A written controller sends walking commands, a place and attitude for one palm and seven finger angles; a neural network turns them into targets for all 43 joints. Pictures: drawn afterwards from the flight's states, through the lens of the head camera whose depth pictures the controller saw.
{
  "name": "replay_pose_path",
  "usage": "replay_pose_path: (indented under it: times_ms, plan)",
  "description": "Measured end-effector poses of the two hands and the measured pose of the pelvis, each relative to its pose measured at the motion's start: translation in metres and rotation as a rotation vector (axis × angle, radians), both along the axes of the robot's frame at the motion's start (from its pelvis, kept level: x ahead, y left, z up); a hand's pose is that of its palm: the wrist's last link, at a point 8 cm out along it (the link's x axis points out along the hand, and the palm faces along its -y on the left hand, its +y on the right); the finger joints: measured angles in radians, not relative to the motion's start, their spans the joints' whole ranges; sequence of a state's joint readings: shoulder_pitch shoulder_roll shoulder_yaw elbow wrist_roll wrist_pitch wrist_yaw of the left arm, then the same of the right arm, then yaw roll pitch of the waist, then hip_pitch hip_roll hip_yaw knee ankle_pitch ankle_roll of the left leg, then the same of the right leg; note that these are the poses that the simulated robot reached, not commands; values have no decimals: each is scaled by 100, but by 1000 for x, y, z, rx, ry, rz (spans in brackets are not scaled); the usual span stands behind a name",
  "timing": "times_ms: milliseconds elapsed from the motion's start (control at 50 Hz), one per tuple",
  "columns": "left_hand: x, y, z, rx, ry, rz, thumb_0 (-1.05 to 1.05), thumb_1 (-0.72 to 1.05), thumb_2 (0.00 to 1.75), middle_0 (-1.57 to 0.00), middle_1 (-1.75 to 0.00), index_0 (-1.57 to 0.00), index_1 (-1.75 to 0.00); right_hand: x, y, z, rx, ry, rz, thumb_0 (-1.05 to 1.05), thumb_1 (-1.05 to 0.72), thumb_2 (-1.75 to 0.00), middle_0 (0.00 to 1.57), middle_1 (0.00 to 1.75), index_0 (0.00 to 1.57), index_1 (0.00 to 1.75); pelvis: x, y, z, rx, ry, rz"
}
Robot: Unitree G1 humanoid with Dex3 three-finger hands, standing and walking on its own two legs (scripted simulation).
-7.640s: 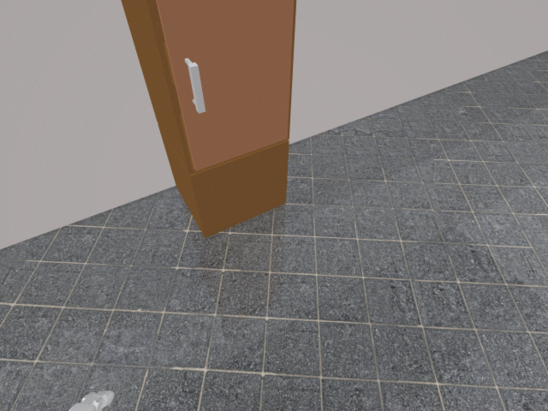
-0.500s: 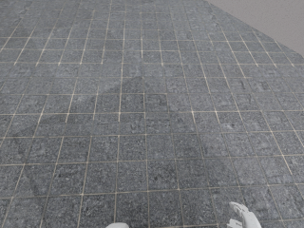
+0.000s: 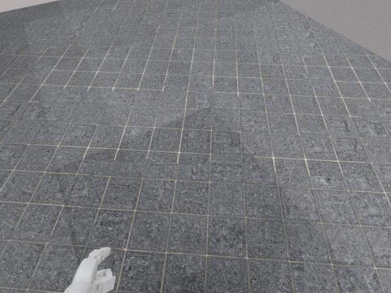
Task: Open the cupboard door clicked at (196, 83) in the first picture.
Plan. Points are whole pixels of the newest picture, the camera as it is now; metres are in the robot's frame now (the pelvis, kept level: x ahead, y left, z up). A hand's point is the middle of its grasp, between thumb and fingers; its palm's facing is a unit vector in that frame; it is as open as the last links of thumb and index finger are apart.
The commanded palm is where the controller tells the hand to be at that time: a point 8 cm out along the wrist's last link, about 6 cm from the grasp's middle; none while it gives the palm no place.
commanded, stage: turn to face it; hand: left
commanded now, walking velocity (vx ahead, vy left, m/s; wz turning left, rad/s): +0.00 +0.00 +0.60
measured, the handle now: out of the picture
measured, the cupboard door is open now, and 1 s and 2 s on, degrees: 0 0 0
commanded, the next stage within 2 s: none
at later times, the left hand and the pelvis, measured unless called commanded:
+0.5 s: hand out of the picture -0.06 +0.22 -0.18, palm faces +0.35 -0.90 -0.26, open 7.4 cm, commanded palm none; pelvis -0.01 +0.01 -0.01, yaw +19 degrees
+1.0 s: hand out of the picture -0.01 +0.28 -0.15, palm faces +0.56 -0.79 -0.25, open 7.4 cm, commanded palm none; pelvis -0.01 +0.03 +0.01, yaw +35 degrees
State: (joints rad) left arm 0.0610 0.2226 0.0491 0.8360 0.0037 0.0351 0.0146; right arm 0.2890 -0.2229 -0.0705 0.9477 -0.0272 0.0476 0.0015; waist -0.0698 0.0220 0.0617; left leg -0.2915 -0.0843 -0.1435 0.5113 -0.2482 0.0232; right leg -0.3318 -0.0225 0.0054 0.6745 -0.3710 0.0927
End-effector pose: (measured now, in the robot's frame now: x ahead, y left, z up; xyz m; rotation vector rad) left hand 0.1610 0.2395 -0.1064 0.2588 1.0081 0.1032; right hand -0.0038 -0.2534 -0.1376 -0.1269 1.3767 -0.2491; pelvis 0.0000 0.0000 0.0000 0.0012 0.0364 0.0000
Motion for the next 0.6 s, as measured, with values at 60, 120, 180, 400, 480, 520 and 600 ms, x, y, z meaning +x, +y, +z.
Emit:
replay_pose_path:
  times_ms: [60, 120, 180, 400, 480, 520, 600]
  plan:
    - [-11, -12, 3, 23, -21, 21, 1, 91, 90, -20, -30, -20, -30, 1, -17, -13, 17, 16, 15, 1, -90, -90, 20, 30, 20, 30, -1, -13, -5, 5, -4, 34]
    - [-35, -17, 10, 35, 2, 63, 1, 91, 90, -20, -30, -20, -30, 13, -27, -13, 26, 16, 55, 1, -90, -90, 20, 30, 20, 30, -2, -20, 0, 24, -17, 82]
    - [-62, -19, 13, 36, 38, 124, 1, 91, 90, -21, -30, -20, -30, 30, -34, -12, 36, 3, 105, 1, -91, -90, 20, 30, 20, 30, -1, -24, 4, 39, -28, 124]
    - [-184, -4, -11, -11, 212, 373, 1, 91, 90, -21, -30, -20, -30, 130, -5, 1, 9, -85, 357, 1, -91, -90, 20, 30, 19, 30, -7, -14, 2, 38, -37, 272]
    - [-233, 12, -30, -43, 291, 466, 1, 91, 90, -21, -30, -20, -30, 174, 33, 10, -14, -167, 471, 1, -91, -90, 19, 30, 19, 30, -11, 4, -5, 18, -32, 323]
    - [-255, 24, -44, -61, 319, 512, 1, 91, 90, -21, -30, -20, -30, 194, 54, 12, -30, -223, 530, 1, -91, -90, 19, 30, 19, 30, -12, 16, -14, 3, -29, 350]
    - [-277, 42, -52, -75, 359, 576, 1, 91, 90, -20, -30, -20, -30, 210, 89, 27, -39, -289, 601, 0, -91, -90, 20, 30, 20, 30, -16, 29, -13, 0, -37, 383]
